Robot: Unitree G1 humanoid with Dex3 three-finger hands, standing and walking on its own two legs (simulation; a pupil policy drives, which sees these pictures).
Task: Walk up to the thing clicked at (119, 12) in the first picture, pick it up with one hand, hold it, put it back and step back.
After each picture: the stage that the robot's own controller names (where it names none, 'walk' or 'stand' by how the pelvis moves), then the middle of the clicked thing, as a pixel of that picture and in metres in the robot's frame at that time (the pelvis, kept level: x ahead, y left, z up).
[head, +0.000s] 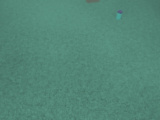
stand; (119, 14) +1.98 -0.56 -0.72
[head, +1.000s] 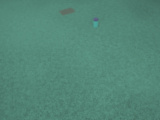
walk; (95, 22) +1.89 -0.13 -0.69
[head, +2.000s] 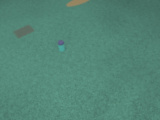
walk; (61, 45) +1.28 +0.26 -0.71
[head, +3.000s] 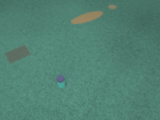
walk; (60, 81) +0.78 +0.21 -0.71
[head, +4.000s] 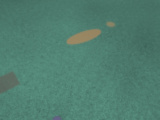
walk; out of the picture +0.45 +0.14 -0.70
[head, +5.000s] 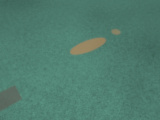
stand; out of the picture +0.31 +0.14 -0.72
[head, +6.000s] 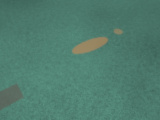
stand; out of the picture +0.32 +0.13 -0.73
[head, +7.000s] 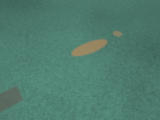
stand; out of the picture +0.32 +0.14 -0.73
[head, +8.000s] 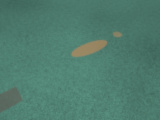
stand; out of the picture +0.31 +0.14 -0.73
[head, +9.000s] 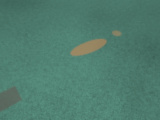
go down; out of the picture +0.31 +0.14 -0.73
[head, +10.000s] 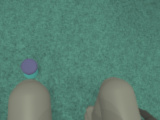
go down; (30, 69) +0.41 +0.17 -0.31
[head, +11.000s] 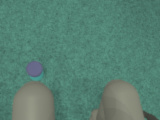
approach; (35, 71) +0.40 +0.17 -0.31
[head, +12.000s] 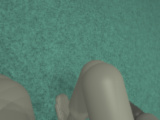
close in; out of the picture +0.40 +0.21 -0.22
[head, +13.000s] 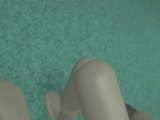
close; out of the picture +0.40 +0.23 -0.22
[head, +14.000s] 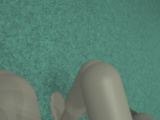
lift; out of the picture +0.37 +0.21 -0.22
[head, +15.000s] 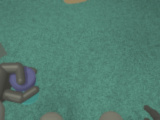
lift; (25, 86) +0.32 +0.18 -0.01
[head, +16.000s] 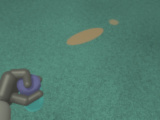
hold; (31, 93) +0.31 +0.17 +0.01
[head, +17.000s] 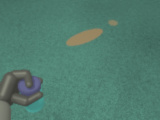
hold; (32, 94) +0.31 +0.17 +0.00
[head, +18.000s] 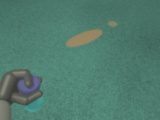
crouch; (31, 93) +0.32 +0.17 +0.00
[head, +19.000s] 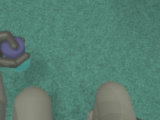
lower; (16, 55) +0.43 +0.18 -0.09
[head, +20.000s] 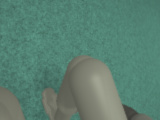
lower; out of the picture +0.44 +0.27 -0.23
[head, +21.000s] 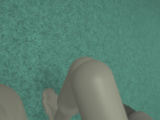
lower; out of the picture +0.43 +0.26 -0.23
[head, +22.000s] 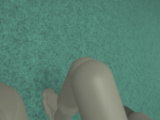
lower; out of the picture +0.43 +0.25 -0.23
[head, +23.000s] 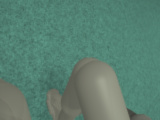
lower; out of the picture +0.42 +0.24 -0.23
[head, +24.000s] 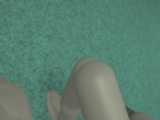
open; out of the picture +0.41 +0.23 -0.23
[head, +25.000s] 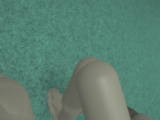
stand; out of the picture +0.40 +0.22 -0.23
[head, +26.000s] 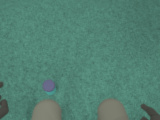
walk; (49, 87) +0.40 +0.15 -0.47
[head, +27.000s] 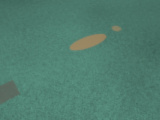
stand; out of the picture +0.34 +0.13 -0.67
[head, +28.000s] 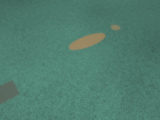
stand; out of the picture +0.35 +0.14 -0.67
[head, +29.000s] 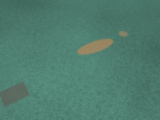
stand; out of the picture +0.36 +0.13 -0.72
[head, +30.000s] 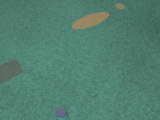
walk; (61, 114) +0.39 +0.12 -0.70
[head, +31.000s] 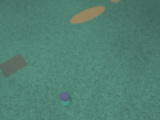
walk; (65, 99) +0.53 +0.15 -0.70
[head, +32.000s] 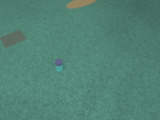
walk; (59, 65) +0.86 +0.18 -0.70
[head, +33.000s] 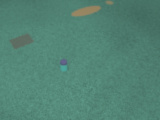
stand; (63, 65) +0.98 +0.14 -0.71
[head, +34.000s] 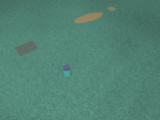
stand; (66, 70) +0.99 +0.14 -0.73
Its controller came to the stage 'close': yes
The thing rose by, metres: 0.72
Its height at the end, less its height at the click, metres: +0.00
